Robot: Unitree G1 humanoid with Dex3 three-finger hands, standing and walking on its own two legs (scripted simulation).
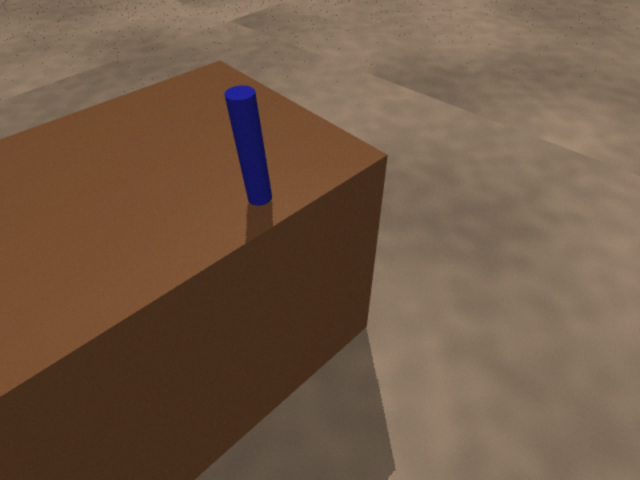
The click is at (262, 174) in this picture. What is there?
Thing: slim round
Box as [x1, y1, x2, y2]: [224, 85, 271, 205]
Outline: 235,86 229,88 224,94 248,200 252,204 260,205 270,200 271,193 254,89 249,86
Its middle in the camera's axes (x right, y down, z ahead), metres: -0.12 -0.15 +0.67
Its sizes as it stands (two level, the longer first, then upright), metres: 0.047 0.047 0.217
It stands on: a support 0.75 m high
